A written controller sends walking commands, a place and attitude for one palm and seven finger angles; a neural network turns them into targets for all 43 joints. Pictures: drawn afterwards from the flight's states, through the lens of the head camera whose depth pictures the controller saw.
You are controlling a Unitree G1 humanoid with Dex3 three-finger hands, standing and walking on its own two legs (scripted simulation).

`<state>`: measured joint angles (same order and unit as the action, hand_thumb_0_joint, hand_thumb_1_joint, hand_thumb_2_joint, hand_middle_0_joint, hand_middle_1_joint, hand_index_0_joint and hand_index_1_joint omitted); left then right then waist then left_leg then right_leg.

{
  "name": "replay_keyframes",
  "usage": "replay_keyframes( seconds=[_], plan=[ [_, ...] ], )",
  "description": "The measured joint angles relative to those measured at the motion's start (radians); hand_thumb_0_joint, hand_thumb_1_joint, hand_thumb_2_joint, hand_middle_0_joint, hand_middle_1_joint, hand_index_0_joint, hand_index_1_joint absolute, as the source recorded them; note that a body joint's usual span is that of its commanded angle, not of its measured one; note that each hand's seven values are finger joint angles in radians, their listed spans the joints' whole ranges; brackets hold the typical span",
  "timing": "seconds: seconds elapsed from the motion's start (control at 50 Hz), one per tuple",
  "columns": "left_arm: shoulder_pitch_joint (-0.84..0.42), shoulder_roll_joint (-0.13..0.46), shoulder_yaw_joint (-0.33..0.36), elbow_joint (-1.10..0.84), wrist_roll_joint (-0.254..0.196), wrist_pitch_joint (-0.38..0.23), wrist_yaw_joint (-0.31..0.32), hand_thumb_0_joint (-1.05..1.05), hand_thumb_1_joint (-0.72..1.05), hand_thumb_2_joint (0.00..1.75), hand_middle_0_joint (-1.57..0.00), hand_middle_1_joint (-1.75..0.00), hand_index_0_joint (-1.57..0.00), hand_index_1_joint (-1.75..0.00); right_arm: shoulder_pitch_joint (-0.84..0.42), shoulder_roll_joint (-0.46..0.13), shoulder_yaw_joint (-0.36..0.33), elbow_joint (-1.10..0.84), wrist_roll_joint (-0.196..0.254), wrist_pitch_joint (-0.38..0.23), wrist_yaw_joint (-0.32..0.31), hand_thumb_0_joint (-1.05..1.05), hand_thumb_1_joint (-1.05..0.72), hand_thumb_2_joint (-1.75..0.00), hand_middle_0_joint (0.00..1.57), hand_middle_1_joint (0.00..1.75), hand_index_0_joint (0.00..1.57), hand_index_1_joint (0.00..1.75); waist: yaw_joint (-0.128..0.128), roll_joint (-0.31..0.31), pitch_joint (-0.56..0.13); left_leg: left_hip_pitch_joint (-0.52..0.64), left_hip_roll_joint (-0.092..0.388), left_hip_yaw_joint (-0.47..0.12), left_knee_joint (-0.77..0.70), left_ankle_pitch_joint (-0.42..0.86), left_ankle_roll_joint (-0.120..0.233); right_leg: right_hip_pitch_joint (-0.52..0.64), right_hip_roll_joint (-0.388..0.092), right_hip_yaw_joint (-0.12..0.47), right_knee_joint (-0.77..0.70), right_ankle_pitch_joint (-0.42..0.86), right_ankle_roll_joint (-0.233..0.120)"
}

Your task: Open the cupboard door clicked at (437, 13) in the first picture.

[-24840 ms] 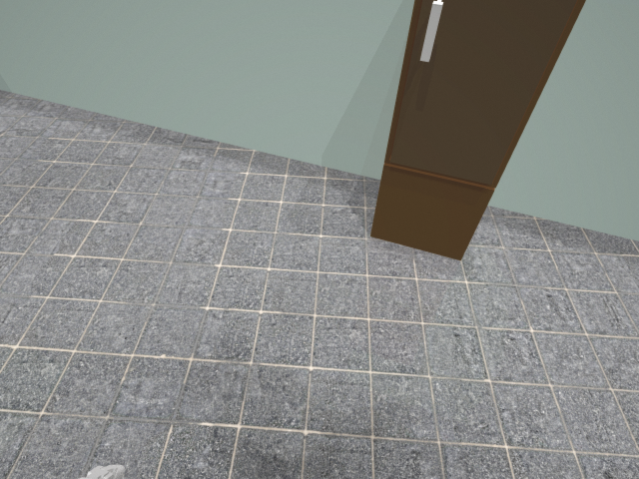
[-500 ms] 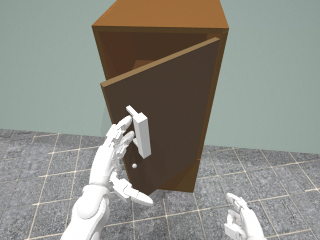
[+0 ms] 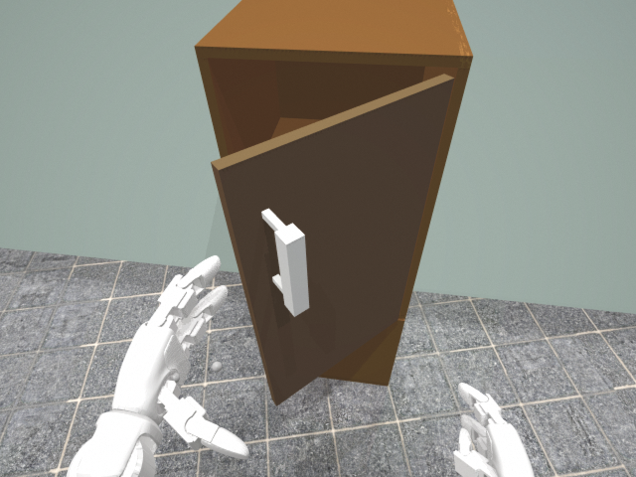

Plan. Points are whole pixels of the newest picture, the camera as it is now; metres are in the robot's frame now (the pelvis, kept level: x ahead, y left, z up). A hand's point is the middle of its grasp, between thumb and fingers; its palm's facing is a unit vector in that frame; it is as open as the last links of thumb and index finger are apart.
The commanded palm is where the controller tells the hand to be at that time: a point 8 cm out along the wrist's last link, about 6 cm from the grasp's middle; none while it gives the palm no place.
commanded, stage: slide the hand sideways off the handle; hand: left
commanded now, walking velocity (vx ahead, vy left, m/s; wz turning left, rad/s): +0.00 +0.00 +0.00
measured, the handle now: (284, 262) +0.34 +0.08 +0.12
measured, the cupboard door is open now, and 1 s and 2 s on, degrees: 44 44 44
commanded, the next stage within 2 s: draw the hand back to the body in 0.08 s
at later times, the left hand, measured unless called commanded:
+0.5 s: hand (180, 357) +0.20 +0.16 +0.13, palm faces -0.04 -1.00 -0.07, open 16.3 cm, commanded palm +0.16 +0.22 +0.14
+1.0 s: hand (118, 337) +0.20 +0.22 +0.15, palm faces +0.29 -0.89 -0.35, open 13.7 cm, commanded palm +0.16 +0.27 +0.17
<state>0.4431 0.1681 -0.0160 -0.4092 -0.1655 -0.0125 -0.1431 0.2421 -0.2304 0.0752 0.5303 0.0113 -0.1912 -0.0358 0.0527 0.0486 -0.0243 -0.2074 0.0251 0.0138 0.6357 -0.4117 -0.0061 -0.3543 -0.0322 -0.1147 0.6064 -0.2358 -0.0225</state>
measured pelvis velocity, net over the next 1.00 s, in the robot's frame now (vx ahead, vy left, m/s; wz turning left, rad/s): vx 0.01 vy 0.02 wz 0.00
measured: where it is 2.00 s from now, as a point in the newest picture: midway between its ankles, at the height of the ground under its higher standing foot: outside the picture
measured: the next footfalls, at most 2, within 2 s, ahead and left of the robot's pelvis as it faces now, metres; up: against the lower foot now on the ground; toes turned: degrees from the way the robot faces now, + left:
none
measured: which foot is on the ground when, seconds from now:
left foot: down 0.00-1.00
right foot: down 0.00-1.00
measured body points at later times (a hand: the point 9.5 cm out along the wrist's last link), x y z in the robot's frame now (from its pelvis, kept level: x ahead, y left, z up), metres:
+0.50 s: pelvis +0.00 +0.02 +0.00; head -0.01 +0.01 +0.45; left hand +0.19 +0.22 +0.14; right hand +0.20 -0.18 -0.06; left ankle -0.04 +0.12 -0.72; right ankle +0.06 -0.11 -0.72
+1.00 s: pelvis +0.01 +0.02 +0.01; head +0.01 +0.01 +0.46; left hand +0.18 +0.27 +0.17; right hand +0.20 -0.19 -0.06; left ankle -0.04 +0.12 -0.72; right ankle +0.06 -0.11 -0.72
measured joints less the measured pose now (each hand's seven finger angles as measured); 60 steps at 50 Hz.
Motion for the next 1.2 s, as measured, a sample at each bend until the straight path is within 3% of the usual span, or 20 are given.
replay_keyframes(
  seconds=[0.24, 0.54, 0.7, 0.78, 0.88, 1.0, 1.2],
  plan=[
    [0.008, 0.008, 0.009, -0.006, -0.014, -0.019, -0.013, -0.01, -0.5, 0.3, -0.15, -0.3, -0.15, -0.3, 0.01, -0.002, 0.004, 0.009, 0.003, -0.05, -0.004, 0.02, -0.9, -0.9, 0.2, 0.3, 0.2, 0.3, -0.001, -0.006, -0.002, -0.028, -0.011, 0.0, 0.034, -0.013, 0.014, -0.02, -0.012, 0.003, 0.017, -0.002, 0.014],
    [-0.015, 0.038, 0.063, -0.05, -0.03, 0.055, -0.032, -0.01, -0.5, 0.3, -0.15, -0.3, -0.15, -0.3, -0.006, 0.001, 0.017, 0.015, 0.013, -0.038, -0.007, 0.02, -0.9, -0.9, 0.2, 0.3, 0.2, 0.3, 0.007, 0.004, -0.002, 0.013, -0.02, 0.003, 0.001, -0.006, 0.025, 0.022, -0.018, 0.007, -0.018, 0.007, 0.027],
    [0.01, 0.069, 0.125, -0.074, -0.057, 0.077, -0.059, -0.01, -0.47, 0.31, -0.15, -0.3, -0.15, -0.3, -0.013, -0.001, 0.017, 0.02, 0.016, -0.03, -0.005, 0.02, -0.9, -0.9, 0.2, 0.3, 0.2, 0.3, 0.014, 0.01, -0.005, 0.042, -0.018, 0.001, -0.026, -0.002, 0.024, 0.052, -0.014, 0.004, -0.041, 0.009, 0.028],
    [0.047, 0.106, 0.125, -0.092, 0.062, 0.004, 0.084, -0.01, -0.39, 0.34, -0.15, -0.3, -0.16, -0.3, -0.019, 0.008, 0.005, 0.029, -0.013, -0.027, -0.015, 0.02, -0.9, -0.9, 0.2, 0.3, 0.2, 0.3, 0.019, 0.006, 0.012, 0.077, -0.013, 0.005, -0.06, 0.009, 0.023, 0.085, -0.006, 0.007, -0.074, 0.02, 0.026],
    [0.067, 0.103, 0.135, -0.084, 0.132, -0.06, 0.194, -0.01, -0.26, 0.4, -0.16, -0.3, -0.16, -0.3, -0.02, 0.007, -0.011, 0.046, -0.027, -0.013, -0.019, 0.02, -0.9, -0.9, 0.2, 0.3, 0.2, 0.3, 0.026, 0.005, 0.046, 0.12, -0.01, 0.006, -0.11, 0.032, 0.022, 0.129, 0.0, 0.007, -0.126, 0.043, 0.025],
    [0.063, 0.118, 0.161, -0.061, 0.157, -0.098, 0.235, 0.0, -0.06, 0.48, -0.17, -0.3, -0.17, -0.3, -0.023, 0.007, -0.022, 0.081, -0.034, 0.005, -0.025, 0.02, -0.9, -0.9, 0.2, 0.3, 0.2, 0.3, 0.026, 0.007, 0.066, 0.162, -0.012, 0.01, -0.164, 0.054, 0.021, 0.164, 0.001, 0.009, -0.167, 0.058, 0.025],
    [0.047, 0.151, 0.258, -0.029, 0.155, -0.117, 0.247, 0.0, 0.28, 0.63, -0.18, -0.3, -0.19, -0.3, -0.036, 0.009, -0.041, 0.109, -0.032, 0.029, -0.023, 0.02, -0.9, -0.9, 0.2, 0.3, 0.2, 0.3, 0.024, 0.019, 0.069, 0.205, -0.007, 0.02, -0.214, 0.07, 0.018, 0.199, 0.01, 0.018, -0.207, 0.072, 0.024]
  ],
)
